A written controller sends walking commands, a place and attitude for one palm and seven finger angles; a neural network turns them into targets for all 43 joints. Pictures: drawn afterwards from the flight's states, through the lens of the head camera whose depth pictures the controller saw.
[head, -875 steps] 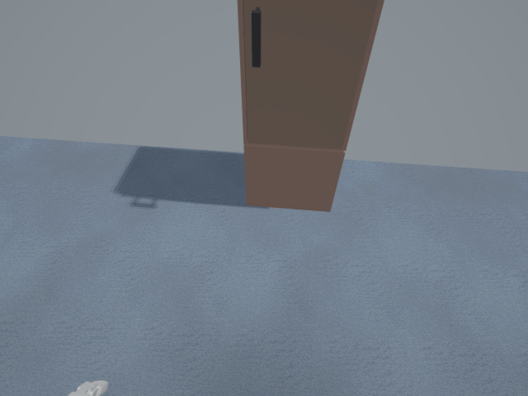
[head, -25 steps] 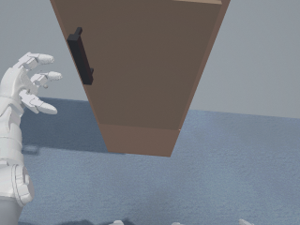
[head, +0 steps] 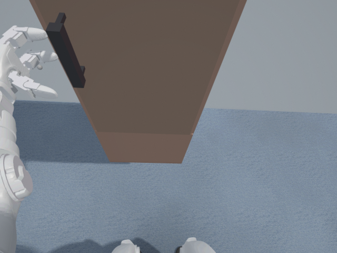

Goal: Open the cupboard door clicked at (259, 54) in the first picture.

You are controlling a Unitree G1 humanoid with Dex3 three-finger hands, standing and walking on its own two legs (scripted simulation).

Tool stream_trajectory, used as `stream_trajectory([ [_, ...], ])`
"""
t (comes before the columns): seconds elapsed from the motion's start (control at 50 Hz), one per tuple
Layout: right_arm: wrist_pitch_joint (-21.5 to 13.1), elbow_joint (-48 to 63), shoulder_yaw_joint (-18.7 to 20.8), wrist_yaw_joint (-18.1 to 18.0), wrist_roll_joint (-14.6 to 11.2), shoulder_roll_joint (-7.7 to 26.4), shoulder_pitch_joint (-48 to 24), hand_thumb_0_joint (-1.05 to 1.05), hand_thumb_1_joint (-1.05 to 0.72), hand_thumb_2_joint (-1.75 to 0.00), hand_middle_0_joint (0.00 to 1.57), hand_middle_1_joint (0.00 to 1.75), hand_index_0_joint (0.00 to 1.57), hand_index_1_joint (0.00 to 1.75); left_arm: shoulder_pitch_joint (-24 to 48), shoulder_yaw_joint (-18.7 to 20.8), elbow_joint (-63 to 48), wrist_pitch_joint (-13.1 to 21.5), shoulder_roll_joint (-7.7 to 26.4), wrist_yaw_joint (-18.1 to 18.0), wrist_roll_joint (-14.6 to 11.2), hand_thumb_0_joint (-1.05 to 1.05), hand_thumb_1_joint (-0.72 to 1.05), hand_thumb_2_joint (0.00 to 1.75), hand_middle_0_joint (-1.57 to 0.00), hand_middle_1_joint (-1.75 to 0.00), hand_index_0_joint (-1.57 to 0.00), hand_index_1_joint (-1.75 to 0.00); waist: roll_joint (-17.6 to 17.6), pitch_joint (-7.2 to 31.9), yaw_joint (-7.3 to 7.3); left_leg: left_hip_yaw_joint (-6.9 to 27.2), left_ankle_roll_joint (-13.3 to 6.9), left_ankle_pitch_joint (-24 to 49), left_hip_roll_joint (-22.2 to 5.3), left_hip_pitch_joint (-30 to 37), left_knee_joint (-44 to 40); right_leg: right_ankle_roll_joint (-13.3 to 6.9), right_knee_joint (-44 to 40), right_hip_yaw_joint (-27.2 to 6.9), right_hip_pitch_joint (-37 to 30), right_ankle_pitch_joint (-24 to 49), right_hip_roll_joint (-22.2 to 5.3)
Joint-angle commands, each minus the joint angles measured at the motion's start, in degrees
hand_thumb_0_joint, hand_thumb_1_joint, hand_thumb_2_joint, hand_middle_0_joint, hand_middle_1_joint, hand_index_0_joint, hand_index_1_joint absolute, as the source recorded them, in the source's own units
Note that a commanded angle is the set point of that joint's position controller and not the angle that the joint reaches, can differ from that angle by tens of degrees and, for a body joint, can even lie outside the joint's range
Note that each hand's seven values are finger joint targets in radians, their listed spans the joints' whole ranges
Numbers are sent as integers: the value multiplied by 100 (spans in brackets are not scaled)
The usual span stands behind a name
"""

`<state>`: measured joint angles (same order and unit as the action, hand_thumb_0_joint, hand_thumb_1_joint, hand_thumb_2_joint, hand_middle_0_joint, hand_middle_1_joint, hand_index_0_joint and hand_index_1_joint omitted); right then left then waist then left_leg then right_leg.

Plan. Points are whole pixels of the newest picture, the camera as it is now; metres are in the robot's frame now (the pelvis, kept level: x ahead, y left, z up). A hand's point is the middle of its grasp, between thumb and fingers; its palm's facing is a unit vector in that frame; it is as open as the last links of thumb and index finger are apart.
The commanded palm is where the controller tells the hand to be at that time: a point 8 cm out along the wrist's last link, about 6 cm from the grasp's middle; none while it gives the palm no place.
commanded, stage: move the hooked fingers beside the handle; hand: left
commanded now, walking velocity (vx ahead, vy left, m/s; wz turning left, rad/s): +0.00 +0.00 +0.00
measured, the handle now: (71, 53) +0.55 +0.19 +0.12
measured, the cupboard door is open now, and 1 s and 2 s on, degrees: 0 0 0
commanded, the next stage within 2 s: slide the fingers in behind the handle in 1.02 s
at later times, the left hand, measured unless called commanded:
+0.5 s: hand (36, 63) +0.51 +0.25 +0.12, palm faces -0.08 -1.00 +0.00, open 14.0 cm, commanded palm +0.50 +0.29 +0.12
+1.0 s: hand (36, 65) +0.50 +0.25 +0.13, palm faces -0.08 -1.00 +0.01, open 14.0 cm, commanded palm +0.50 +0.29 +0.11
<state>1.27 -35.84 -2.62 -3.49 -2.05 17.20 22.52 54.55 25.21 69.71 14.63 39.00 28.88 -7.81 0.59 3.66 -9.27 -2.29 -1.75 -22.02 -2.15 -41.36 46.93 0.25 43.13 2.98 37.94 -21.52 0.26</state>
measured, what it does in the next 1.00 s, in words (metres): stands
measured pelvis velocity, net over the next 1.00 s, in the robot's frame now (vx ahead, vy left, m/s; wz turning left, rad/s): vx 0.00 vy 0.00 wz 0.00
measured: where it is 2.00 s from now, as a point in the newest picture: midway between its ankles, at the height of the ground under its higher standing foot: outside the picture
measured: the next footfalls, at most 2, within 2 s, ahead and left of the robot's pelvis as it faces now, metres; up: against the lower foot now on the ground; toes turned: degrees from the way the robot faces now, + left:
none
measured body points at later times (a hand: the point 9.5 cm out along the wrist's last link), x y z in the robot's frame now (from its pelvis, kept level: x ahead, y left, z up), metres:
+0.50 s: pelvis +0.01 +0.00 +0.00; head +0.13 +0.03 +0.43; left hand +0.51 +0.31 +0.12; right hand -0.02 -0.28 -0.10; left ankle +0.00 +0.10 -0.70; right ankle -0.01 -0.13 -0.70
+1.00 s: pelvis +0.00 +0.00 -0.01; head +0.11 +0.03 +0.43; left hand +0.50 +0.30 +0.13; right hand +0.00 -0.27 -0.11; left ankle +0.00 +0.10 -0.70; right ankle -0.01 -0.13 -0.70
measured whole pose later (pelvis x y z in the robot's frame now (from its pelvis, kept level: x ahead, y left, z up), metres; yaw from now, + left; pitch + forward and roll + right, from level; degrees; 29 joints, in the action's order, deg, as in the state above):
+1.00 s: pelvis +0.00 +0.00 -0.01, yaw +0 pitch +18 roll -4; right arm 5.2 -34.8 -3.2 -2.8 -2.0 17.0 23.8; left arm 57.6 24.1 72.9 14.0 41.5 29.7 -7.7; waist 1.3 4.8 -9.6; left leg -1.3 -1.8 -23.7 -2.8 -44.8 50.2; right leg 0.3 44.6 3.7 40.3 -22.3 1.0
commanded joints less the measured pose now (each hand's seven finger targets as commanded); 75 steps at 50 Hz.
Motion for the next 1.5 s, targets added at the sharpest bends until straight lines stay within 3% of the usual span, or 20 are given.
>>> stream_trajectory([
  [0.0,-13,251,387,-105,28,1114,984,0,-90,-90,20,30,20,30,2861,262,-969,380,2029,-44,-6,0,-50,30,-30,-120,-30,-120,830,2527,-95,547,-15,2581,40,2250,-206,-99,-331,-131,-227,1998,245],
  [0.08,54,258,358,-138,41,1142,1124,0,-90,-90,20,30,20,30,2985,266,-643,280,2161,4,7,0,-50,30,-30,-120,-30,-120,675,2428,-198,494,-65,2495,61,1918,-146,-97,-329,-152,-309,2104,248],
  [0.14,118,286,371,-136,56,1167,1238,0,-90,-90,20,30,20,30,2909,499,-673,274,2576,92,93,0,-50,30,-30,-120,-30,-120,797,2803,-109,464,-72,2607,76,1873,-71,-78,-279,-203,-511,2323,250],
  [0.18,152,363,365,-116,70,1154,1264,0,-90,-90,20,30,20,30,2499,534,-630,295,2505,174,30,0,-50,30,-30,-120,-30,-120,772,2882,1,451,-61,2855,84,1918,-63,-114,-233,-159,-612,2489,274],
  [0.3,275,367,403,-115,67,1190,1298,0,-90,-90,20,30,20,30,2612,454,-775,253,2428,321,-34,0,-50,30,-30,-120,-30,-120,758,2671,-95,454,-76,2679,39,1952,-58,-86,-288,-114,-303,2256,313],
  [0.4,275,289,445,-58,102,1144,1308,0,-90,-90,20,30,20,30,2959,416,-1477,471,2241,238,-127,0,-50,30,-30,-120,-30,-120,1422,3099,-98,580,-2,3176,-22,2728,23,-126,-276,-89,36,2168,350],
  [0.48,267,238,434,-44,90,1101,1260,0,-90,-90,20,30,20,30,2987,272,-1360,403,1950,142,-169,0,-50,30,-30,-120,-30,-120,1265,2878,-160,576,-21,3155,-15,2634,5,-133,-292,-49,14,2191,351],
  [0.64,313,399,392,-16,83,1114,1175,0,-90,-90,20,30,20,30,2585,223,-903,216,1977,-52,16,0,-50,30,-30,-120,-30,-120,849,2465,-123,564,-20,2902,-9,2149,-21,-104,-230,-26,13,2109,328],
  [0.7,306,441,397,-38,75,1135,1158,0,-90,-90,20,30,20,30,2620,433,-959,344,2183,-34,-45,0,-50,30,-30,-120,-30,-120,689,2705,-104,520,-42,2929,12,2126,14,-91,-197,-88,-233,2318,334],
  [0.8,295,404,406,-23,77,1095,1106,0,-90,-90,20,30,20,30,2769,382,-1369,558,2085,54,-88,0,-50,30,-30,-120,-30,-120,1162,3094,-45,619,24,3309,-26,2646,62,-120,-161,-71,-105,2280,339],
  [0.84,307,389,407,-6,74,1091,1095,0,-90,-90,20,30,20,30,2526,352,-1238,479,1975,86,-134,0,-50,30,-30,-120,-30,-120,1083,2954,-19,615,23,3245,-34,2586,51,-118,-195,-48,-73,2223,343],
  [0.88,303,348,391,-26,50,1069,1070,0,-90,-90,20,30,20,30,2672,-5,-1017,365,1517,127,-192,0,-50,30,-30,-120,-30,-120,941,2538,-173,597,-10,2991,-18,2410,14,-128,-250,-16,89,2080,346],
  [0.94,307,338,372,-56,24,1131,1066,0,-90,-90,20,30,20,30,2743,13,-639,174,1705,87,-109,0,-50,30,-30,-120,-30,-120,648,2098,-260,560,-56,2279,3,1897,-43,-103,-299,-34,190,1766,327],
  [1.1,201,309,371,-58,90,1122,1171,0,-90,-90,20,30,20,30,3258,346,-1272,595,2148,-107,-55,0,-50,30,-30,-120,-30,-120,1114,3116,-182,661,12,2708,-12,2424,64,-124,-145,-90,-6,1935,339],
  [1.18,208,318,346,-49,72,1088,1153,0,-90,-90,20,30,20,30,2995,185,-911,427,1894,-85,-41,0,-50,30,-30,-120,-30,-120,1066,2767,-159,576,-26,2470,41,2067,29,-128,-180,-69,-66,1891,330],
  [1.22,225,346,358,-32,62,1119,1165,0,-90,-90,20,30,20,30,2760,278,-760,298,2047,-106,34,0,-50,30,-30,-120,-30,-120,969,2683,-95,554,-31,2410,39,1938,19,-108,-207,-75,-99,1910,330],
  [1.3,235,379,386,-22,71,1093,1184,0,-90,-90,20,30,20,30,2773,155,-1081,338,1842,-112,-15,0,-50,30,-30,-120,-30,-120,975,2733,-126,538,-28,2563,18,2111,-2,-110,-232,-69,-122,2037,349],
  [1.32,230,366,389,-12,64,1077,1155,0,-90,-90,20,30,20,30,2774,-54,-1065,340,1566,-93,-49,0,-50,30,-30,-120,-30,-120,927,2652,-206,519,-37,2439,18,2121,1,-99,-268,-64,-19,1940,358],
  [1.38,210,302,359,-38,61,1117,1172,0,-90,-90,20,30,20,30,2899,60,-801,339,1648,-100,-169,0,-50,30,-30,-120,-30,-120,621,2193,-282,517,-77,1986,32,1736,-55,-116,-333,-75,-4,1669,359],
  [1.48,143,286,366,-34,82,1088,1212,0,-90,-90,20,30,20,30,3081,-5,-1039,429,1653,-177,-47,0,-50,30,-30,-120,-30,-120,1017,2594,-246,542,-53,2208,46,1983,-7,-126,-233,-89,16,1756,330],
])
